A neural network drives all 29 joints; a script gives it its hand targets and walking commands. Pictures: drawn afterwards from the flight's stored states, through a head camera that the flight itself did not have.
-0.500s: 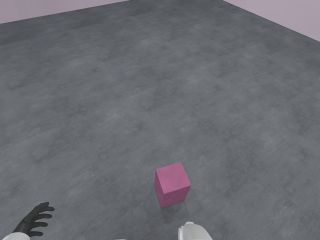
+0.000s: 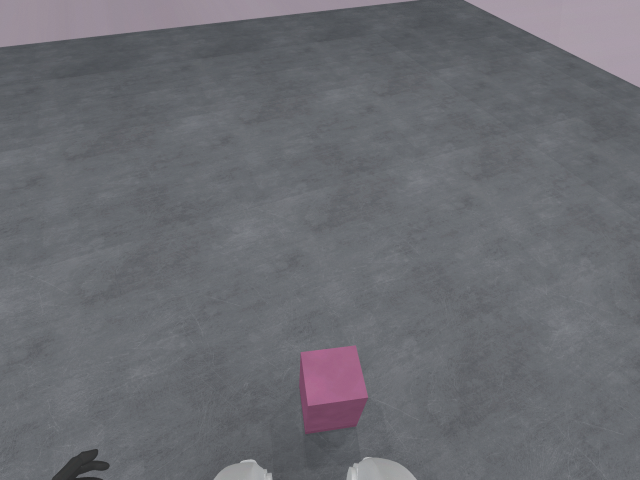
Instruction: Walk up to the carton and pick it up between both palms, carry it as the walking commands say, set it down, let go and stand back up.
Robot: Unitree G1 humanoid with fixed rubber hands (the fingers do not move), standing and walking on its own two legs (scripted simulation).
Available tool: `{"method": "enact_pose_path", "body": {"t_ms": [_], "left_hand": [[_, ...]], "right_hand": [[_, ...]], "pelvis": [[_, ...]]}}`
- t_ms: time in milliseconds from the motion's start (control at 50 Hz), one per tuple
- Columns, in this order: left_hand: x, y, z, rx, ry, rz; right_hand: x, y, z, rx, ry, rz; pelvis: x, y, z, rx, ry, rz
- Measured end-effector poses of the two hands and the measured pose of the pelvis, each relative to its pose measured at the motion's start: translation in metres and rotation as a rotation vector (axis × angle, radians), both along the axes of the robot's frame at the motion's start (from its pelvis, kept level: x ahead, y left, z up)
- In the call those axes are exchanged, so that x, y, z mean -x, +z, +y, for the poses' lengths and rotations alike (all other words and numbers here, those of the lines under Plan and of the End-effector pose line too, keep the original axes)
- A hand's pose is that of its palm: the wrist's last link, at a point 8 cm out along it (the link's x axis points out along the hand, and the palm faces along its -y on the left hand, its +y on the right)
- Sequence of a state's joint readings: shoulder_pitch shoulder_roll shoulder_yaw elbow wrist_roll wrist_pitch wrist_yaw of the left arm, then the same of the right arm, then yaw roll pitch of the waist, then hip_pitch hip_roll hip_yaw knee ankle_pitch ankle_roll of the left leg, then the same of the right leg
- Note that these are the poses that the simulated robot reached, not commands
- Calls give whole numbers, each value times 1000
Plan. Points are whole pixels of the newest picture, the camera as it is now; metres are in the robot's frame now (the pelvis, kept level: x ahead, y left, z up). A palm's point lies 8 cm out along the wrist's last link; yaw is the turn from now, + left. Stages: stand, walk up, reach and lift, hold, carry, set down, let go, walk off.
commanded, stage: walk up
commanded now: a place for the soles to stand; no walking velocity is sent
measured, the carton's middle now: (329, 391) +0.46 -0.06 -0.61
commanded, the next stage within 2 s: reach and lift in 1.92 s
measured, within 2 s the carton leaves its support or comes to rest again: neither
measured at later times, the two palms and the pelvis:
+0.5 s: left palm out of the picture +0.09 +0.21 -0.09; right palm out of the picture +0.16 -0.45 -0.07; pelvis +0.04 -0.11 +0.00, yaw +5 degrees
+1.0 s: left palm out of the picture +0.12 +0.24 -0.09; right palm (625, 446) +0.18 -0.40 -0.06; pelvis +0.05 -0.09 +0.00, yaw +5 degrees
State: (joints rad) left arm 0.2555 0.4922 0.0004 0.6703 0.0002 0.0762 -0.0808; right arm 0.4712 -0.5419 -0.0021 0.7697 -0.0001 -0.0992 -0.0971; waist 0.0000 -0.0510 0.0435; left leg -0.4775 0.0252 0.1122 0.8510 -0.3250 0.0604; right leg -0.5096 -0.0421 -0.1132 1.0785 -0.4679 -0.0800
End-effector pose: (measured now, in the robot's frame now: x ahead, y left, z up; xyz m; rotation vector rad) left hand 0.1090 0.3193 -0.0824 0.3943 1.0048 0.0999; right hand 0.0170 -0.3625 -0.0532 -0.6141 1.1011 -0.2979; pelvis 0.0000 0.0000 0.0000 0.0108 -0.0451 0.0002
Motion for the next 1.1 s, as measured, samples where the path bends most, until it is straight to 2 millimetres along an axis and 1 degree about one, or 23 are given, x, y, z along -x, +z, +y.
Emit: {"method": "enact_pose_path", "body": {"t_ms": [60, 100, 140, 200, 240, 280, 320, 360, 400, 480, 580, 680, 760, 860, 920, 1020, 1100], "left_hand": [[-5, 4, -7, -13, 3, -10], [-4, 5, -14, -24, 12, -5], [-2, 6, -22, -35, 23, 1], [3, 4, -39, -51, 40, 6], [12, -4, -51, -68, 51, 16], [23, -9, -65, -61, 82, 45], [28, -11, -79, -52, 107, 65], [28, -10, -91, -44, 121, 66], [24, -8, -100, -38, 124, 58], [17, -8, -106, -37, 127, 55], [9, -8, -103, -35, 127, 47], [6, -7, -105, -36, 127, 36], [3, -7, -97, -37, 124, 38], [-7, -8, -86, -32, 120, 30], [-10, -8, -84, -31, 120, 23], [-9, -10, -83, -19, 125, 27], [-11, -11, -80, -13, 127, 29]], "right_hand": [[9, 3, -14, 6, 0, 44], [4, 3, -26, 8, 9, 49], [-7, 2, -39, 9, 24, 40], [-33, -3, -63, 9, 56, 15], [-54, -11, -80, 12, 73, -2], [-78, -13, -85, -3, 85, -34], [-101, -11, -86, -23, 97, -76], [-118, -10, -88, -37, 108, -101], [-131, -9, -89, -49, 117, -114], [-145, -12, -87, -71, 121, -121], [-148, -17, -73, -107, 114, -124], [-150, -20, -66, -136, 108, -120], [-153, -18, -60, -140, 107, -104], [-157, -14, -50, -137, 110, -105], [-160, -13, -47, -136, 113, -112], [-167, -10, -40, -138, 116, -128], [-169, -9, -34, -141, 116, -132]], "pelvis": [[-4, 1, -14, 0, 13, 4], [-7, 1, -25, 0, 23, 6], [-10, 0, -38, 0, 34, 7], [-14, -5, -62, -6, 55, 11], [-16, -13, -78, -6, 66, 15], [-19, -12, -90, 5, 73, 17], [-23, -7, -98, 2, 78, 18], [-28, -4, -104, -4, 82, 20], [-32, -2, -108, -10, 83, 26], [-39, -1, -111, -14, 84, 36], [-44, -1, -108, -12, 83, 34], [-45, 0, -108, -11, 83, 32], [-49, 2, -103, -4, 83, 38], [-54, 3, -94, 7, 84, 39], [-54, 3, -92, 10, 84, 38], [-54, 4, -87, 15, 84, 37], [-55, 5, -84, 20, 84, 36]]}}
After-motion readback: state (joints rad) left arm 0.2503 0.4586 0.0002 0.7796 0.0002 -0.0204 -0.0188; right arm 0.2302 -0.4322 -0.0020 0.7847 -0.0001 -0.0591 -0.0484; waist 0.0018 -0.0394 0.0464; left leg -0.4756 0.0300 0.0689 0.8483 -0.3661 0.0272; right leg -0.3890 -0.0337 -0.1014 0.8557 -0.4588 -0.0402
